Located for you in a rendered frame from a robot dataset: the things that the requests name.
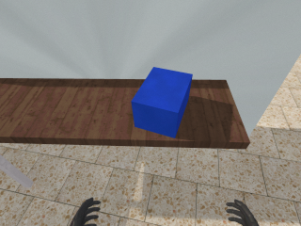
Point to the robot right hand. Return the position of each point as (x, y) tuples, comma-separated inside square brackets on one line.
[(247, 218)]

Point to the carton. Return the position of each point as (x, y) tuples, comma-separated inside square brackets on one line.
[(159, 104)]

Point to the robot left hand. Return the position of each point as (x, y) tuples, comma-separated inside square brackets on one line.
[(81, 217)]

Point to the table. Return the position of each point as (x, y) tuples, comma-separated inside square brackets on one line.
[(98, 112)]

